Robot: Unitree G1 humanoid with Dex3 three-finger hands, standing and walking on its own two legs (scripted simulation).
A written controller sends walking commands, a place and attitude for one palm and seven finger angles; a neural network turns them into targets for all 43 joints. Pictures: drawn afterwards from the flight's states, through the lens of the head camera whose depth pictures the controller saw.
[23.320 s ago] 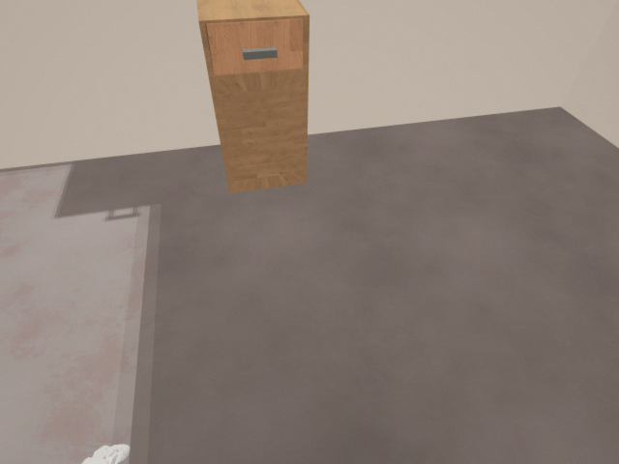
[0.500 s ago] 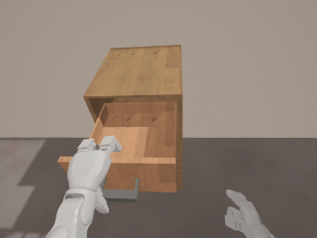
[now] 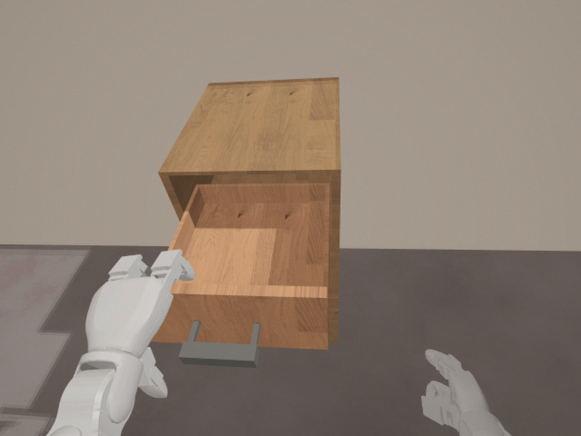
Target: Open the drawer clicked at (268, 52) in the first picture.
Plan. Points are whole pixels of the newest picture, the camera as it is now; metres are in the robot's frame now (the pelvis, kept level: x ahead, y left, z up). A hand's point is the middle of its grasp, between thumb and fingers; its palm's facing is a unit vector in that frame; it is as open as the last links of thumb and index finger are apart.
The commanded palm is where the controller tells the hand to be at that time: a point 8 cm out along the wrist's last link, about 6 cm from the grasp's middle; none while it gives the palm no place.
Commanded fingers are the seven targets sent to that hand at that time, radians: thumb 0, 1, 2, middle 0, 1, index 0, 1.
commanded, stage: draw the hand back to the body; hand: left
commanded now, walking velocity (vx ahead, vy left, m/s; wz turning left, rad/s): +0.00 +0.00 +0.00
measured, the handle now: (222, 340) +0.28 +0.18 -0.08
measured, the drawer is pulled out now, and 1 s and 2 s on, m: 0.30 0.30 0.30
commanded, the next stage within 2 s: step back with the hand held close in 1.12 s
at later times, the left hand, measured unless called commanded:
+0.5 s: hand (124, 296) +0.21 +0.22 +0.16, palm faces +0.36 -0.86 -0.35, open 12.4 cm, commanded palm +0.15 +0.26 +0.17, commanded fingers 0.00 0.20 0.60 -0.25 -0.75 -0.25 -0.75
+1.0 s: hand (91, 306) +0.19 +0.25 +0.16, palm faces +0.44 -0.81 -0.39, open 8.1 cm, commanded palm +0.14 +0.29 +0.18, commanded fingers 0.00 0.90 0.90 -0.20 -0.30 -0.20 -0.30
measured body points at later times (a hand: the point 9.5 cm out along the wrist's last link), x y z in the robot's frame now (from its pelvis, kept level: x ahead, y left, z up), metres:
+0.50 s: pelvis +0.02 +0.00 +0.00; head +0.01 -0.01 +0.45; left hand +0.18 +0.27 +0.18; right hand +0.21 -0.20 -0.08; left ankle -0.03 +0.12 -0.74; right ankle +0.02 -0.10 -0.74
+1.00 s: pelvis +0.02 +0.01 +0.00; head +0.01 -0.01 +0.45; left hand +0.16 +0.29 +0.18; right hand +0.23 -0.20 -0.07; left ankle -0.03 +0.12 -0.74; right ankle +0.02 -0.10 -0.74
